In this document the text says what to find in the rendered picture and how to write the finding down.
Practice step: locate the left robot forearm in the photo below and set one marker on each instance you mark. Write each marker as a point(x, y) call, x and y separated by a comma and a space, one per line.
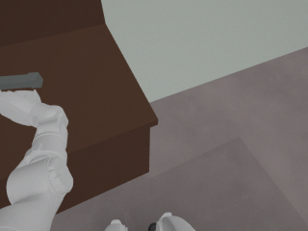
point(50, 139)

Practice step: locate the left robot hand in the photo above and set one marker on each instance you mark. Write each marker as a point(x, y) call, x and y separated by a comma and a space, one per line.
point(16, 105)

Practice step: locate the left robot shin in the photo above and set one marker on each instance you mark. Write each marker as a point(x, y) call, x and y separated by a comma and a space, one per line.
point(115, 221)

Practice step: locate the tap lever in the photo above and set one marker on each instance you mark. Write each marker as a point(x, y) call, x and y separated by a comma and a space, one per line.
point(31, 80)

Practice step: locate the left robot upper arm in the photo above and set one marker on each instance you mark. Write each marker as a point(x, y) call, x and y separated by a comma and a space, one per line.
point(36, 192)

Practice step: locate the counter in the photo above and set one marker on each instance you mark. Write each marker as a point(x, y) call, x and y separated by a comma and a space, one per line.
point(83, 70)

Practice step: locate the right robot thigh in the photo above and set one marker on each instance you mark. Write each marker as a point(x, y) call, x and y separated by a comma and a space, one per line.
point(172, 223)

